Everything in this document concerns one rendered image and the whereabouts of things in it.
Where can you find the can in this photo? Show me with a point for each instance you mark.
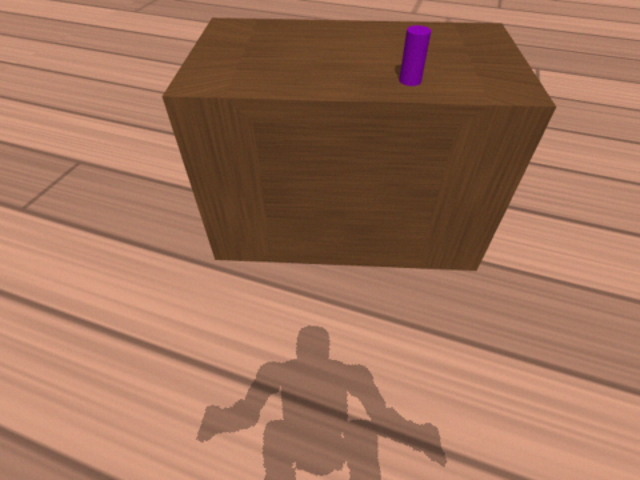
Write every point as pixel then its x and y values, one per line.
pixel 414 55

